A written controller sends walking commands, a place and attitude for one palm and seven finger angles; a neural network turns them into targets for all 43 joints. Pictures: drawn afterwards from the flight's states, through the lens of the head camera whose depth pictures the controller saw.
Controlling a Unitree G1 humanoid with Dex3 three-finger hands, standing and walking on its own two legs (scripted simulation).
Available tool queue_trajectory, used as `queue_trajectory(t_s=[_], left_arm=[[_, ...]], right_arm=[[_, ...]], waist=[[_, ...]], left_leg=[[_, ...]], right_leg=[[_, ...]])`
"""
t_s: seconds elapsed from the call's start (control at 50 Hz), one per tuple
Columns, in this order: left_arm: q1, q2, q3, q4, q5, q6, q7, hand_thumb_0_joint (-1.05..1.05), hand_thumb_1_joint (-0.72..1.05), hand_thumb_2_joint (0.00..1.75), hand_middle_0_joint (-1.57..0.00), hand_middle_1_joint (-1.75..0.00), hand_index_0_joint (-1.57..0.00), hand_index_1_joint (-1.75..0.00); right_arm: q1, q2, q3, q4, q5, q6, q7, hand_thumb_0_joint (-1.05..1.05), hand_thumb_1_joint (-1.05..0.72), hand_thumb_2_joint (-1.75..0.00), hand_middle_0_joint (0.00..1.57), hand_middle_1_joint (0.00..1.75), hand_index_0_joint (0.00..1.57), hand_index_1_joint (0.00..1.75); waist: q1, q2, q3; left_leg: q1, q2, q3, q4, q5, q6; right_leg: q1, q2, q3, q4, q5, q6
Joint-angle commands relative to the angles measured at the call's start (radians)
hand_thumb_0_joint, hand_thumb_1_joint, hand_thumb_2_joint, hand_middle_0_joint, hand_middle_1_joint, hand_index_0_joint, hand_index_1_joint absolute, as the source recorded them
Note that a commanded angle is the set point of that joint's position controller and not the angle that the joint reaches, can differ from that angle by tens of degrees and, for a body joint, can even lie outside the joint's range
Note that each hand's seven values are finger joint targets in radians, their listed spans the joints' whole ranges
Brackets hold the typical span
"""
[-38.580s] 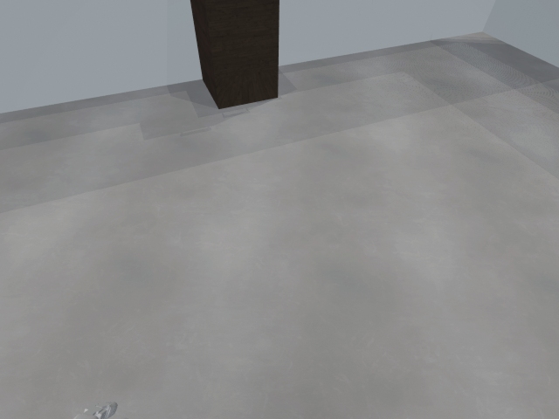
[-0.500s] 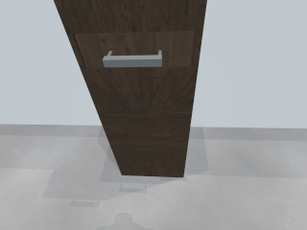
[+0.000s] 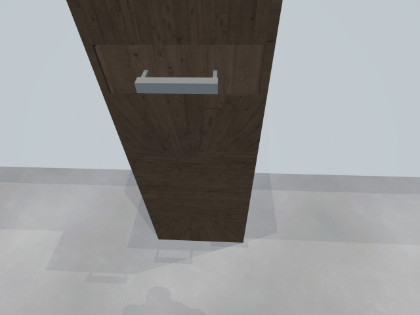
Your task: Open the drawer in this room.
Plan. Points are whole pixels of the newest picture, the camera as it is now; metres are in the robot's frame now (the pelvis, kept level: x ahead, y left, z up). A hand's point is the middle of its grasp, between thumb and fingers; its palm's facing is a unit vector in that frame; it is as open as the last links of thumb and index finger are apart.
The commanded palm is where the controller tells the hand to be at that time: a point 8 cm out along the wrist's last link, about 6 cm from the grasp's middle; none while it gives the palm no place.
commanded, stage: look again from close up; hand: left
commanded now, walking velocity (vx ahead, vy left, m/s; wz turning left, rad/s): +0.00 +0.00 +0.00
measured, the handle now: (178, 79) +0.58 +0.10 +0.17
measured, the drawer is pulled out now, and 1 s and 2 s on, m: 0.00 0.00 0.00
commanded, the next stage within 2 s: shuffle to correct the standing spot in 0.36 s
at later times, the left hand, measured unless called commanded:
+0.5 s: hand out of the picture +0.02 +0.14 -0.17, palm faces +0.02 -0.98 -0.19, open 7.3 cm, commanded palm none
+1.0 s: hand out of the picture +0.07 +0.06 -0.17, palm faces +0.05 -0.98 -0.20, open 7.3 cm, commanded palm none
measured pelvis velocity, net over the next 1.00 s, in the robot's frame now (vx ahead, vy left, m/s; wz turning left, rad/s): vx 0.08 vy -0.10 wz -0.02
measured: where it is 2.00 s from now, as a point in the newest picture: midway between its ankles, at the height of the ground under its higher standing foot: outside the picture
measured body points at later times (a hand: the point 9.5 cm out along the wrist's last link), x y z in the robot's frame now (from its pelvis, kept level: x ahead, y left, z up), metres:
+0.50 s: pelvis +0.03 -0.03 +0.00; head +0.04 -0.03 +0.45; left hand +0.02 +0.19 -0.15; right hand +0.03 -0.24 -0.16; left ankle +0.01 +0.07 -0.74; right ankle +0.04 -0.11 -0.74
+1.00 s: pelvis +0.08 -0.10 +0.00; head +0.11 -0.12 +0.45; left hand +0.07 +0.11 -0.15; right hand +0.09 -0.34 -0.17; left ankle +0.04 +0.04 -0.69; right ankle +0.05 -0.11 -0.74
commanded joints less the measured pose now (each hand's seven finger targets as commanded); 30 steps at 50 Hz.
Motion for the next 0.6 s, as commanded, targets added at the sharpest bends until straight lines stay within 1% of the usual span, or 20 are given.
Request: queue_trajectory(t_s=[0.0, 0.04, 0.06, 0.08, 0.12, 0.18, 0.2, 0.22, 0.24, 0.34, 0.38, 0.4, 0.44, 0.48, 0.5, 0.54, 0.58], left_arm=[[0.038, 0.090, 0.008, -0.032, -0.008, -0.021, 0.002, 0.00, 0.90, 0.90, -0.20, -0.30, -0.20, -0.30], [0.038, 0.087, 0.006, -0.026, -0.011, -0.024, 0.003, 0.00, 0.90, 0.90, -0.20, -0.30, -0.20, -0.30], [0.037, 0.087, 0.006, -0.023, -0.010, -0.025, 0.003, 0.00, 0.90, 0.90, -0.20, -0.30, -0.20, -0.30], [0.042, 0.084, 0.006, -0.018, -0.011, -0.027, 0.003, 0.00, 0.90, 0.90, -0.20, -0.30, -0.20, -0.30], [0.040, 0.086, 0.005, -0.016, -0.011, -0.028, 0.005, 0.00, 0.90, 0.90, -0.20, -0.30, -0.20, -0.30], [0.042, 0.085, 0.004, -0.007, -0.012, -0.029, 0.005, 0.00, 0.90, 0.90, -0.20, -0.30, -0.20, -0.30], [0.043, 0.086, 0.004, -0.006, -0.010, -0.028, 0.006, 0.00, 0.90, 0.90, -0.20, -0.30, -0.20, -0.30], [0.041, 0.088, 0.003, -0.004, -0.012, -0.028, 0.005, 0.00, 0.90, 0.90, -0.20, -0.30, -0.20, -0.30], [0.044, 0.086, 0.003, -0.002, -0.011, -0.028, 0.005, 0.00, 0.90, 0.90, -0.20, -0.30, -0.20, -0.30], [0.043, 0.091, 0.002, 0.002, -0.012, -0.027, 0.005, 0.00, 0.90, 0.90, -0.20, -0.30, -0.20, -0.30], [0.043, 0.092, 0.002, 0.002, -0.013, -0.027, 0.005, 0.00, 0.90, 0.90, -0.20, -0.30, -0.20, -0.30], [0.043, 0.095, 0.002, 0.001, -0.012, -0.026, 0.005, 0.00, 0.90, 0.90, -0.20, -0.30, -0.20, -0.30], [0.045, 0.095, 0.004, -0.002, -0.013, -0.029, 0.005, 0.00, 0.90, 0.90, -0.20, -0.30, -0.20, -0.30], [0.050, 0.092, 0.006, 0.004, -0.012, -0.025, 0.001, 0.00, 0.90, 0.90, -0.20, -0.30, -0.20, -0.30], [0.051, 0.091, 0.008, 0.004, -0.010, -0.021, 0.000, 0.00, 0.90, 0.90, -0.20, -0.30, -0.20, -0.30], [0.050, 0.087, 0.015, -0.009, -0.005, -0.009, -0.008, 0.00, 0.90, 0.90, -0.20, -0.30, -0.20, -0.30], [0.048, 0.080, 0.023, -0.025, 0.002, 0.002, -0.018, 0.00, 0.90, 0.90, -0.20, -0.30, -0.20, -0.30]], right_arm=[[0.051, -0.091, -0.014, -0.031, 0.000, -0.027, -0.010, 0.00, -0.90, -0.90, 0.20, 0.30, 0.20, 0.30], [0.047, -0.086, -0.010, -0.023, 0.000, -0.031, -0.012, 0.00, -0.90, -0.90, 0.20, 0.30, 0.20, 0.30], [0.046, -0.082, -0.010, -0.019, 0.001, -0.033, -0.012, 0.00, -0.90, -0.90, 0.20, 0.30, 0.20, 0.30], [0.043, -0.084, -0.010, -0.017, 0.001, -0.034, -0.013, 0.00, -0.90, -0.90, 0.20, 0.30, 0.20, 0.30], [0.040, -0.079, -0.009, -0.011, 0.002, -0.036, -0.014, 0.00, -0.90, -0.90, 0.20, 0.30, 0.20, 0.30], [0.038, -0.077, -0.007, -0.002, 0.003, -0.038, -0.017, 0.00, -0.90, -0.90, 0.20, 0.30, 0.20, 0.30], [0.032, -0.077, -0.008, 0.000, 0.004, -0.038, -0.018, 0.00, -0.90, -0.90, 0.20, 0.30, 0.20, 0.30], [0.031, -0.078, -0.006, 0.002, 0.003, -0.038, -0.018, 0.00, -0.90, -0.90, 0.20, 0.30, 0.20, 0.30], [0.028, -0.077, -0.006, 0.004, 0.003, -0.038, -0.018, 0.00, -0.90, -0.90, 0.20, 0.30, 0.20, 0.30], [0.021, -0.076, -0.005, 0.013, 0.003, -0.032, -0.019, 0.00, -0.90, -0.90, 0.20, 0.30, 0.20, 0.30], [0.022, -0.075, -0.006, 0.017, 0.002, -0.033, -0.019, 0.00, -0.90, -0.90, 0.20, 0.30, 0.20, 0.30], [0.019, -0.076, -0.006, 0.018, 0.003, -0.032, -0.019, 0.00, -0.90, -0.90, 0.20, 0.30, 0.20, 0.30], [0.023, -0.076, -0.005, 0.019, 0.002, -0.035, -0.021, 0.00, -0.90, -0.90, 0.20, 0.30, 0.20, 0.30], [0.025, -0.081, -0.007, 0.024, -0.001, -0.037, -0.022, 0.00, -0.90, -0.90, 0.20, 0.30, 0.20, 0.30], [0.026, -0.083, -0.012, 0.025, -0.001, -0.035, -0.023, 0.00, -0.90, -0.90, 0.20, 0.30, 0.20, 0.30], [0.026, -0.106, -0.020, 0.022, -0.006, -0.031, -0.027, 0.00, -0.90, -0.90, 0.20, 0.30, 0.20, 0.30], [0.024, -0.130, -0.035, 0.014, -0.010, -0.023, -0.032, 0.00, -0.90, -0.90, 0.20, 0.30, 0.20, 0.30]], waist=[[0.004, -0.046, 0.070], [0.006, -0.033, 0.061], [0.005, -0.048, 0.062], [0.006, -0.047, 0.048], [0.004, -0.042, 0.053], [0.006, -0.039, 0.043], [0.006, -0.038, 0.049], [0.007, -0.040, 0.053], [0.007, -0.029, 0.051], [0.006, -0.039, 0.081], [0.008, -0.028, 0.071], [0.010, -0.028, 0.079], [0.009, -0.023, 0.050], [0.009, -0.037, 0.038], [0.008, -0.047, 0.053], [0.008, -0.009, 0.082], [0.008, 0.020, 0.119]], left_leg=[[-0.073, 0.163, -0.183, -0.133, -0.106, -0.023], [-0.059, 0.163, -0.175, -0.124, -0.057, -0.025], [-0.055, 0.163, -0.173, -0.121, -0.037, -0.026], [-0.039, 0.162, -0.166, -0.113, -0.018, -0.027], [-0.028, 0.163, -0.160, -0.103, 0.030, -0.028], [-0.014, 0.166, -0.156, -0.100, 0.059, -0.030], [-0.009, 0.166, -0.153, -0.094, 0.073, -0.030], [-0.010, 0.166, -0.152, -0.094, 0.072, -0.031], [-0.004, 0.165, -0.150, -0.094, 0.079, -0.031], [-0.011, 0.162, -0.143, -0.094, 0.039, -0.037], [-0.008, 0.163, -0.144, -0.098, 0.038, -0.037], [-0.009, 0.163, -0.144, -0.095, 0.038, -0.036], [0.002, 0.164, -0.140, -0.089, 0.066, -0.038], [0.015, 0.176, -0.142, -0.087, 0.037, -0.032], [0.007, 0.184, -0.152, -0.084, 0.009, -0.028], [-0.006, 0.218, -0.184, -0.115, -0.065, -0.013], [-0.023, 0.268, -0.234, -0.154, -0.146, 0.012]], right_leg=[[0.024, -0.082, 0.123, -0.096, -0.049, -0.046], [0.036, -0.083, 0.124, -0.094, -0.007, -0.045], [0.040, -0.085, 0.121, -0.093, 0.005, -0.044], [0.045, -0.086, 0.123, -0.095, 0.017, -0.044], [0.048, -0.086, 0.122, -0.091, 0.056, -0.044], [0.065, -0.089, 0.117, -0.090, 0.080, -0.044], [0.063, -0.088, 0.117, -0.090, 0.094, -0.044], [0.065, -0.090, 0.116, -0.091, 0.094, -0.044], [0.066, -0.090, 0.119, -0.093, 0.100, -0.044], [0.058, -0.091, 0.124, -0.114, 0.069, -0.046], [0.067, -0.089, 0.126, -0.115, 0.063, -0.048], [0.067, -0.088, 0.123, -0.116, 0.065, -0.047], [0.089, -0.090, 0.125, -0.111, 0.103, -0.049], [0.089, -0.077, 0.106, -0.093, 0.070, -0.047], [0.075, -0.066, 0.098, -0.083, 0.042, -0.048], [0.027, -0.045, 0.072, -0.042, -0.020, -0.047], [-0.028, -0.022, 0.038, 0.015, -0.075, -0.043]])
